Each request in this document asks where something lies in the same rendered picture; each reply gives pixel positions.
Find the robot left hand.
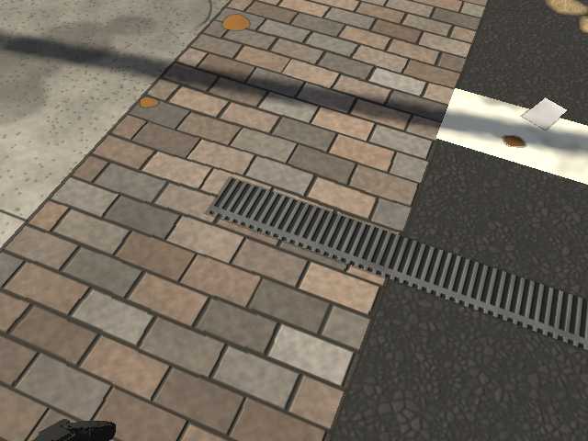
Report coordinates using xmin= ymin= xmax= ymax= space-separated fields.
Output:
xmin=32 ymin=419 xmax=116 ymax=441

